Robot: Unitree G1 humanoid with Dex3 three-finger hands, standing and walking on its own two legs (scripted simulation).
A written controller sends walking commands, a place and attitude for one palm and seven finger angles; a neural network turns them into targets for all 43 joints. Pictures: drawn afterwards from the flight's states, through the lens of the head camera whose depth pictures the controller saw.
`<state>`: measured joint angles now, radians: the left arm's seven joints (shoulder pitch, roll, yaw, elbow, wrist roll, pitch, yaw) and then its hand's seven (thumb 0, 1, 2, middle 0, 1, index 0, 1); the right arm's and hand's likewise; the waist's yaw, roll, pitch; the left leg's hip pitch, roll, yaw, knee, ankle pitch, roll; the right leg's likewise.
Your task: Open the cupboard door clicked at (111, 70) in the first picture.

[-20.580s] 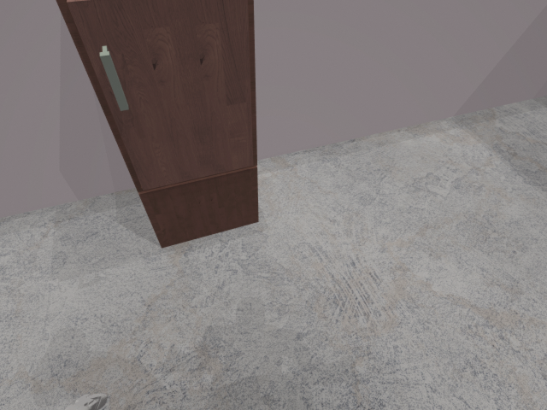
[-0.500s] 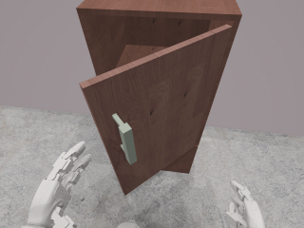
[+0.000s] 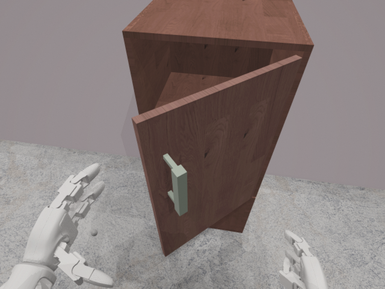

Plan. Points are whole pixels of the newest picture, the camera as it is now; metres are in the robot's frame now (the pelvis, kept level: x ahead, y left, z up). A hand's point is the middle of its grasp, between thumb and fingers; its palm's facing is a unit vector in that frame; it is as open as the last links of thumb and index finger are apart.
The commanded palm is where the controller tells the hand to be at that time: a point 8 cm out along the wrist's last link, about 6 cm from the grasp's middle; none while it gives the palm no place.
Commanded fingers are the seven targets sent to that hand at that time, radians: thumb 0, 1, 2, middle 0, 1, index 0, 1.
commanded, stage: draw the hand back to the body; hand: left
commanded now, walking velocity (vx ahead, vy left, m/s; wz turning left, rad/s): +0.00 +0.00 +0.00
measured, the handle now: (175, 185) +0.31 +0.08 +0.07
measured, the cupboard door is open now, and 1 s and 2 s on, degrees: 44 44 44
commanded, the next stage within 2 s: step back with the hand held close in 1.04 s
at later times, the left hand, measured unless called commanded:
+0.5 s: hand (63, 189) +0.22 +0.24 +0.16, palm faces +0.34 -0.85 -0.39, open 11.0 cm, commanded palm +0.18 +0.28 +0.19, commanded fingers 0.00 0.65 0.80 -0.19 -0.30 -0.19 -0.30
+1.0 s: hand (68, 179) +0.23 +0.23 +0.18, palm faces +0.38 -0.83 -0.40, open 7.5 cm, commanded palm +0.18 +0.27 +0.20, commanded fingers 0.00 0.90 0.90 -0.20 -0.30 -0.20 -0.30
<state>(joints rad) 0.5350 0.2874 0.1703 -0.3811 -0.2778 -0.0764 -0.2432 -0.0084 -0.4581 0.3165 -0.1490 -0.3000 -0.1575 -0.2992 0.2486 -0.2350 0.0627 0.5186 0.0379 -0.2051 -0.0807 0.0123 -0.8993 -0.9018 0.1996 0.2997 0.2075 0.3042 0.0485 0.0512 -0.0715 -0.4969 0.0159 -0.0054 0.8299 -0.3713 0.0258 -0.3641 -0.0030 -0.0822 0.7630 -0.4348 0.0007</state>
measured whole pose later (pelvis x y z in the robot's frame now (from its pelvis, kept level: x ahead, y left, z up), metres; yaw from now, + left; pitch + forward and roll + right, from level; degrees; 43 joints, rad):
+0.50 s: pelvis +0.03 +0.00 +0.04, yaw -2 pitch -3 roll +0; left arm 0.53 0.33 0.23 -0.43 -0.05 -0.03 0.11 0.00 0.32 0.65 -0.18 -0.30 -0.19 -0.30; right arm 0.18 -0.22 0.05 0.62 -0.02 -0.11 -0.08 0.01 -0.90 -0.90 0.20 0.30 0.21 0.30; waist 0.08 0.04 0.02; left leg -0.13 -0.01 0.05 0.43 -0.24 0.03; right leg -0.03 -0.02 -0.03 0.38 -0.29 0.01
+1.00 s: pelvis +0.03 -0.02 +0.04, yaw -2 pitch -4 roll +0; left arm 0.48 0.34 0.30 -0.39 -0.07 -0.05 0.09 0.02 0.87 0.89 -0.21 -0.30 -0.21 -0.30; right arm 0.17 -0.23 0.02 0.65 -0.01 -0.07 -0.08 0.01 -0.90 -0.90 0.20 0.30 0.21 0.30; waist 0.07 0.05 0.03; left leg -0.10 0.03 0.04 0.40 -0.22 -0.01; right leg 0.01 0.02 -0.04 0.35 -0.28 -0.02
